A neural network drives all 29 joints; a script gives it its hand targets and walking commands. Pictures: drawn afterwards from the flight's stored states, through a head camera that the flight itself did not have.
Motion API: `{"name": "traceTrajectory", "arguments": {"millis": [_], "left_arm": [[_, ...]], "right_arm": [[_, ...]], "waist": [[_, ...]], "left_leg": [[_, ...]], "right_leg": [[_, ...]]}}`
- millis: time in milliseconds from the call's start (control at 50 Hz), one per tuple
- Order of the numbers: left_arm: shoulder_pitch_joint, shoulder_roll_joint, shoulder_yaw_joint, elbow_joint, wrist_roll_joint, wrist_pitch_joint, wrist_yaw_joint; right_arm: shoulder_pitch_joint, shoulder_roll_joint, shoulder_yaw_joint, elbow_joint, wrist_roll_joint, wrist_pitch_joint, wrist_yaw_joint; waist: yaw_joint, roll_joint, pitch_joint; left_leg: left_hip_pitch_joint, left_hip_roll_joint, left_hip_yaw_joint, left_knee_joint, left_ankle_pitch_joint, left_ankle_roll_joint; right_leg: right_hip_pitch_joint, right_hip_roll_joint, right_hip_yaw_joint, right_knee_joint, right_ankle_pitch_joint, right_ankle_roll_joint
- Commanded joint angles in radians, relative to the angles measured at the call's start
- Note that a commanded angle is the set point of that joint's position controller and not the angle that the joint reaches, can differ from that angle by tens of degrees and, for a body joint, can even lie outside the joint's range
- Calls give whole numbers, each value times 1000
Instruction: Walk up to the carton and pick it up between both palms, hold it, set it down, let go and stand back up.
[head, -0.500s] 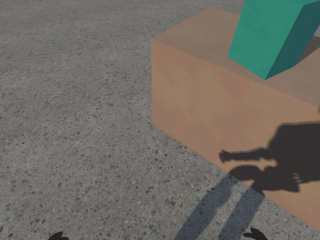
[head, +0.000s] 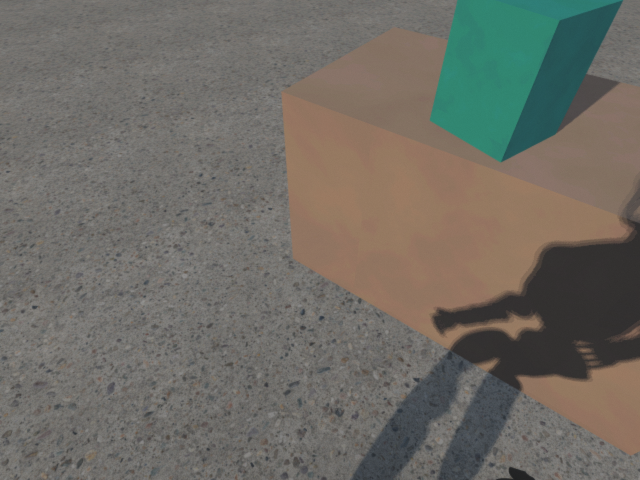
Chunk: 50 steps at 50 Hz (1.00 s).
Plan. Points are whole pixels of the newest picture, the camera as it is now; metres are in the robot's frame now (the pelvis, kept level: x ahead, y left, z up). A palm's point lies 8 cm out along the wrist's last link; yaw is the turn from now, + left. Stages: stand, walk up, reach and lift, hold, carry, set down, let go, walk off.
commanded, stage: walk up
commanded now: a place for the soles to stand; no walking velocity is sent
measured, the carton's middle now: (512, 69) +0.92 -0.43 +0.11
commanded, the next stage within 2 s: none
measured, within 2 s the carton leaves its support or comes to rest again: neither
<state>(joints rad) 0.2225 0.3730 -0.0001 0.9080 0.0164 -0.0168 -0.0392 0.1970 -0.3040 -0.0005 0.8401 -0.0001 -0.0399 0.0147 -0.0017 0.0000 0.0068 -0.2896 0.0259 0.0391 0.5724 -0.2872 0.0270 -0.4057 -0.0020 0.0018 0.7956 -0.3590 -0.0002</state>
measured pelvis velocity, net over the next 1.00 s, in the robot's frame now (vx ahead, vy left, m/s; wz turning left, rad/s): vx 0.13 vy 0.01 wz -0.29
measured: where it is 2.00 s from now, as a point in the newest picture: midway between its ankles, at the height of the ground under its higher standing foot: outside the picture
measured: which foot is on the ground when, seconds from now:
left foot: down 0.00-0.18, up 0.20-0.60, down 0.62-1.00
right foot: up 0.00-0.16, down 0.18-0.64, up 0.66-1.00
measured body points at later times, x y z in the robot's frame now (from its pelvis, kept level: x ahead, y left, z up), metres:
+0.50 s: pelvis +0.08 -0.04 +0.00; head +0.09 -0.08 +0.45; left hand +0.11 +0.28 -0.09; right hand +0.15 -0.35 -0.13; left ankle +0.15 +0.07 -0.69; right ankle +0.09 -0.17 -0.73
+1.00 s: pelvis +0.13 +0.01 +0.00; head +0.16 +0.00 +0.45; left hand +0.27 +0.32 -0.11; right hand +0.13 -0.32 -0.11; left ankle +0.20 +0.07 -0.73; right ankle +0.12 -0.13 -0.69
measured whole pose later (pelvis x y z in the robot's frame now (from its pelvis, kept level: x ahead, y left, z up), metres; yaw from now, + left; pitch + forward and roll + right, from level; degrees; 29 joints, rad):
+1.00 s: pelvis +0.13 +0.01 +0.00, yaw -16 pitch -1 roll -1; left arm 0.34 0.43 0.03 0.82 0.02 -0.01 0.00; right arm 0.20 -0.42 0.00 0.84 0.00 -0.02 0.02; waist 0.00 0.02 0.09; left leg -0.34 0.06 0.22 0.58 -0.24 0.08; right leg -0.48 0.00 0.04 0.93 -0.39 -0.01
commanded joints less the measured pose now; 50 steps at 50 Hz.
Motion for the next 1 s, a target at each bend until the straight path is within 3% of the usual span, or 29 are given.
{"name": "traceTrajectory", "arguments": {"millis": [0,40,60,100,120,140,160,180,200,220,240,280,300,380,420,480,560,580,600,620,640,660,680,700,740,780,800,880,980], "left_arm": [[-81,227,102,-144,22,-19,-24],[3,211,111,-132,9,-24,-47],[41,195,106,-127,4,-22,-54],[100,184,109,-115,-5,-22,-55],[174,183,116,-87,-9,-25,-48],[289,201,131,-40,-8,-30,-35],[398,261,149,-8,-6,-37,-17],[443,343,173,-18,10,-43,5],[330,376,155,-86,4,-54,11],[192,401,157,-118,-17,-54,16],[166,392,153,-125,-15,-61,21],[191,336,143,-127,-16,-67,30],[221,309,139,-119,-19,-71,32],[275,303,137,-133,-19,-85,48],[280,310,138,-131,-19,-87,54],[311,312,136,-131,-17,-86,59],[243,303,122,-172,-21,-68,67],[197,297,119,-191,-23,-64,71],[154,261,103,-215,-28,-55,70],[173,179,77,-232,-33,-52,65],[230,102,64,-223,-34,-45,67],[278,214,84,-158,-16,-24,81],[252,277,104,-120,-14,-12,77],[245,290,117,-121,-16,-11,63],[256,268,120,-106,-23,-10,46],[253,246,117,-103,-24,-10,42],[240,243,116,-107,-21,-9,41],[192,236,110,-119,-13,-4,39],[172,234,105,-127,-9,-16,36]], "right_arm": [[55,-392,-158,-73,-34,-56,-10],[-7,-364,-145,-87,-46,-55,-4],[-38,-367,-145,-93,-53,-54,2],[-107,-373,-143,-103,-57,-45,14],[-139,-366,-139,-111,-57,-36,17],[-139,-338,-131,-116,-60,-24,19],[-97,-267,-111,-123,-64,-11,21],[-122,-200,-88,-151,-51,1,27],[-89,-225,-92,-170,-35,9,22],[-96,-323,-113,-141,-25,9,21],[-88,-354,-119,-128,-20,4,28],[-33,-318,-115,-104,-25,4,32],[-14,-309,-114,-92,-30,4,34],[-61,-312,-116,-110,-45,18,39],[-89,-307,-113,-115,-46,20,34],[-106,-286,-109,-121,-44,15,25],[-68,-270,-113,-124,-33,0,9],[-14,-262,-115,-111,-33,-4,6],[64,-265,-125,-81,-40,-12,1],[117,-328,-147,-60,-57,-18,-5],[95,-392,-154,-82,-60,-17,-14],[52,-428,-159,-97,-37,-11,-14],[-20,-425,-155,-102,-22,-6,-11],[-35,-390,-141,-101,-20,-8,-10],[-39,-337,-125,-92,-26,-13,-12],[-2,-332,-124,-87,-26,-17,-10],[10,-339,-125,-83,-22,-19,-10],[5,-346,-127,-83,-20,-13,-7],[-4,-367,-131,-97,-25,3,5]], "waist": [[-67,81,62],[-22,165,34],[-7,223,23],[37,269,45],[78,226,17],[116,111,-31],[151,-88,-53],[169,-250,33],[76,-226,84],[41,-80,214],[27,-8,242],[18,-51,165],[19,-70,132],[35,-41,111],[41,-71,112],[49,-102,70],[19,-160,-7],[-16,-144,-19],[-59,-118,-55],[-66,48,-101],[-47,248,-131],[-42,141,-99],[-29,84,0],[-10,71,48],[7,93,63],[-9,124,33],[-16,101,17],[-24,124,22],[-29,157,-10]], "left_leg": [[206,421,-404,-392,-422,252],[163,329,-196,-354,-295,201],[141,285,-117,-334,-273,179],[26,233,0,-266,-295,143],[-25,203,49,-169,-329,126],[-72,144,109,35,-337,104],[-187,64,145,319,-338,81],[-436,-7,99,557,-344,33],[-490,-31,-51,630,-316,5],[-443,35,-130,622,-248,2],[-427,48,-134,596,-182,9],[-344,66,-123,508,-106,7],[-313,56,-111,488,-71,1],[-368,63,-117,425,-34,-16],[-382,59,-115,382,-58,-19],[-355,40,-83,309,-129,-13],[-165,10,-50,169,-123,4],[-47,17,-65,62,-41,19],[141,3,-66,-81,91,34],[291,101,-198,-184,86,55],[393,358,-437,-224,32,84],[226,465,-518,-331,-280,117],[70,433,-472,-389,-465,107],[47,376,-394,-387,-454,90],[46,276,-217,-349,-291,77],[90,271,-156,-315,-167,97],[122,288,-155,-310,-145,111],[173,305,-110,-298,-175,134],[143,341,-58,-222,-135,200]], "right_leg": [[-342,-130,81,176,-83,6],[-200,-122,42,65,-55,21],[-136,-111,0,18,-41,17],[8,-94,-57,-96,-15,2],[132,-76,-78,-190,80,-8],[273,-26,-75,-238,108,-7],[411,7,8,-283,16,-26],[413,-162,405,-437,-285,-103],[223,-353,912,-690,-618,-205],[58,-377,955,-778,-792,-236],[63,-328,852,-715,-645,-218],[117,-225,623,-597,-337,-174],[129,-198,557,-574,-232,-157],[192,-217,531,-535,-130,-183],[221,-225,525,-502,-31,-199],[263,-233,468,-401,304,-244],[201,-231,393,-256,692,-233],[129,-213,365,-199,679,-209],[9,-155,300,-110,578,-151],[-112,-45,199,74,328,-77],[-287,71,96,231,-185,-23],[-282,33,85,329,-206,-5],[-253,5,83,389,-129,-10],[-250,-13,77,384,-69,-6],[-220,-36,83,347,-2,7],[-210,-28,71,344,27,16],[-217,-27,73,325,27,21],[-232,-39,58,215,30,23],[-140,-61,-21,52,-27,11]]}}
